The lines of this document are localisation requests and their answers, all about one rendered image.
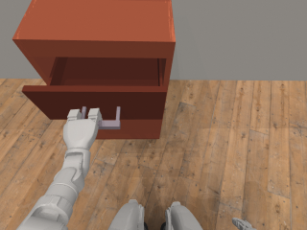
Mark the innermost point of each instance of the right robot thigh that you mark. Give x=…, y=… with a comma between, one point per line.
x=180, y=218

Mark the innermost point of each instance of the cabinet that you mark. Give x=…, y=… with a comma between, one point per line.
x=53, y=29

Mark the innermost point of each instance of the robot right hand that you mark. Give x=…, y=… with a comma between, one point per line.
x=242, y=224

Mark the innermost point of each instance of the left robot thigh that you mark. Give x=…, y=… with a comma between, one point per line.
x=129, y=217

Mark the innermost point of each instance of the robot left hand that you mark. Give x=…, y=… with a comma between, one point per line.
x=81, y=133

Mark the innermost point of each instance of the handle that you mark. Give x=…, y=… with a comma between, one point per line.
x=106, y=124

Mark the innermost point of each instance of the robot left upper arm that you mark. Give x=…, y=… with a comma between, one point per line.
x=35, y=223

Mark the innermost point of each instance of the robot thigh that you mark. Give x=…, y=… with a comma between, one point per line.
x=129, y=217
x=180, y=218

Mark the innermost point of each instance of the left robot forearm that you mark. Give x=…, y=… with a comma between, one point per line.
x=57, y=203

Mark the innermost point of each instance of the drawer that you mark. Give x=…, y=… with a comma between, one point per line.
x=134, y=84

